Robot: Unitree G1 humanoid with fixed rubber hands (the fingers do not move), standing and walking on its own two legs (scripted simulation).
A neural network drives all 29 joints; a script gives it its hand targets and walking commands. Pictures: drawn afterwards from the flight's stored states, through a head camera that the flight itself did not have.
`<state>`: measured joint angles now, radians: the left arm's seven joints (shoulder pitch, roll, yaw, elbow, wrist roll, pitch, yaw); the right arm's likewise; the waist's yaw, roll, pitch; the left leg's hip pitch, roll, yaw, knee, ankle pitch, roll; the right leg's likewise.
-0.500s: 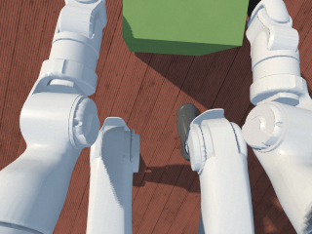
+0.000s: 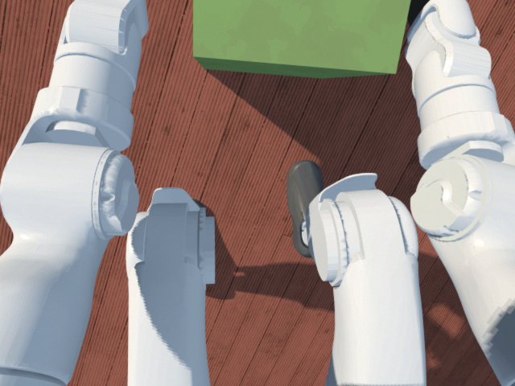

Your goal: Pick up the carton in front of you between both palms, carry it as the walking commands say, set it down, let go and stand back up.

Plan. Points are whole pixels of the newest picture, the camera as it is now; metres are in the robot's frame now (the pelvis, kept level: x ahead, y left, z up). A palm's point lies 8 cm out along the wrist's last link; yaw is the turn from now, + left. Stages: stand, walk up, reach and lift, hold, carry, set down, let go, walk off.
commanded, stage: set down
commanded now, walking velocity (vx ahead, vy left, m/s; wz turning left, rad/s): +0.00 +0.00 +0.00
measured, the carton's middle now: out of the picture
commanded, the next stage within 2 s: let go in 1.20 s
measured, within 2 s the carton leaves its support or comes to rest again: neither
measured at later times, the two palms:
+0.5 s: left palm out of the picture +0.59 +0.12 -0.07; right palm out of the picture +0.52 -0.25 -0.08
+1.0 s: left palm out of the picture +0.60 +0.13 +0.07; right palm out of the picture +0.52 -0.26 +0.07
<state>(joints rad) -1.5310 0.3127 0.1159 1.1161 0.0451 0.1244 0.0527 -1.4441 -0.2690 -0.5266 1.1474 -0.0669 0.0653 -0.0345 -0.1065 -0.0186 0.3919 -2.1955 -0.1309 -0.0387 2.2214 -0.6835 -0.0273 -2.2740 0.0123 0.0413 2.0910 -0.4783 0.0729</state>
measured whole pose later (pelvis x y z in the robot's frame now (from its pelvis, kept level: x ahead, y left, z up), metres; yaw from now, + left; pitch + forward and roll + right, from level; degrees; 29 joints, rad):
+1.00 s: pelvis +0.02 -0.01 +0.17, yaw +1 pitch +49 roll +0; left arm -1.35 0.39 0.13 0.96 -0.03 0.25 0.02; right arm -1.15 -0.22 -0.37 0.76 0.08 0.21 -0.09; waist -0.13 0.03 -0.03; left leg -1.89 -0.07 -0.04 1.56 -0.52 -0.02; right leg -1.95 0.01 0.03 1.47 -0.36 0.03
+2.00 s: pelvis +0.12 -0.02 +0.38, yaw +0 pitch +13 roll +0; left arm -0.02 0.18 0.11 0.55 0.04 0.00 0.00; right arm 0.12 -0.19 -0.05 0.43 0.02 0.01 0.07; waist -0.07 -0.02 0.00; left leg -0.48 -0.02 -0.07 0.57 -0.32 -0.01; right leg -0.56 0.02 0.04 0.55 -0.22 0.00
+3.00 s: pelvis +0.14 -0.03 +0.39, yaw +1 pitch +0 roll +0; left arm 0.18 0.34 0.05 0.75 0.04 0.01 0.01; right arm 0.20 -0.35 -0.04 0.70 -0.04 0.02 -0.02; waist 0.01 0.04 0.02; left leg -0.14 -0.01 -0.07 0.50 -0.35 -0.01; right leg -0.24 0.02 0.02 0.52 -0.28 -0.01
